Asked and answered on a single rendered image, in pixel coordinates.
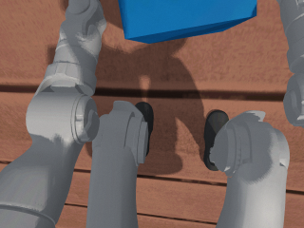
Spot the carton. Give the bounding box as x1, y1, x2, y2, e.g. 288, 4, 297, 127
118, 0, 257, 44

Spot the robot right forearm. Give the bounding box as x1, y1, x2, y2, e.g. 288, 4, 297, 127
276, 0, 304, 74

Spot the robot left shin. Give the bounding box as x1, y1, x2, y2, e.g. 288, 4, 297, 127
92, 101, 145, 151

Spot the right robot foot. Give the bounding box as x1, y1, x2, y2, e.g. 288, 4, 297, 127
203, 110, 229, 171

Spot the left robot upper arm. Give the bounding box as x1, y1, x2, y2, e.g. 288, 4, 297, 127
0, 92, 100, 228

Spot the robot left forearm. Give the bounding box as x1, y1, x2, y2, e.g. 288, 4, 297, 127
26, 0, 107, 133

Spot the right robot upper arm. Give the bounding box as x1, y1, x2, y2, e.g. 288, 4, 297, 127
283, 69, 304, 128

